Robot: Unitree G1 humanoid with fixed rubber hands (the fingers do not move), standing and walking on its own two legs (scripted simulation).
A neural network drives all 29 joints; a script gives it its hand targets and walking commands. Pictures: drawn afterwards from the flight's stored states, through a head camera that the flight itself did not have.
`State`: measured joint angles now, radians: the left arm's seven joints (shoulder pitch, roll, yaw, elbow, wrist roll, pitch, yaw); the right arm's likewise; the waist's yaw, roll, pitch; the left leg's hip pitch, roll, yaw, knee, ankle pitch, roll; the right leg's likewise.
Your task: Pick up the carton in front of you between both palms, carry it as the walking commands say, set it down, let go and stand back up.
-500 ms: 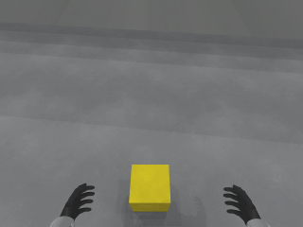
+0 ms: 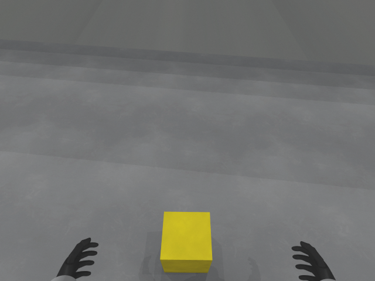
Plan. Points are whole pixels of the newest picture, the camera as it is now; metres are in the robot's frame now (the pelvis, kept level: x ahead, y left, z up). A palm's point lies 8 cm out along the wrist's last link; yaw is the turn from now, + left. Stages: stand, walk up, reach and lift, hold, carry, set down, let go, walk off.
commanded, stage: stand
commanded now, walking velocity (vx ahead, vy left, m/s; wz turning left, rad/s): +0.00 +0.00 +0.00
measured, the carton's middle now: (186, 243) +0.38 +0.03 -0.65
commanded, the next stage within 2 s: none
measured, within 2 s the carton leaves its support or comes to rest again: neither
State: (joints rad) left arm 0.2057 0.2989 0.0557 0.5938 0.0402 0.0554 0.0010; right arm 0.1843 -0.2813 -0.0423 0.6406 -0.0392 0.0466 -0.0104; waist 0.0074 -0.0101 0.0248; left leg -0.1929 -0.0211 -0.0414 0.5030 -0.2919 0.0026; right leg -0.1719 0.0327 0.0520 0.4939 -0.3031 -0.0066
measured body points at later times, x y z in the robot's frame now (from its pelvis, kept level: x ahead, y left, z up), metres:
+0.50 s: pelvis +0.01 +0.01 +0.00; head +0.01 +0.01 +0.45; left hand +0.14 +0.30 -0.10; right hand +0.14 -0.29 -0.10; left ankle -0.01 +0.12 -0.74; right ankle -0.02 -0.12 -0.74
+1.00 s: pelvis +0.00 +0.01 +0.01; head -0.01 +0.01 +0.46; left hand +0.10 +0.31 -0.11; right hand +0.10 -0.30 -0.10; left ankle -0.01 +0.12 -0.74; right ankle -0.02 -0.12 -0.74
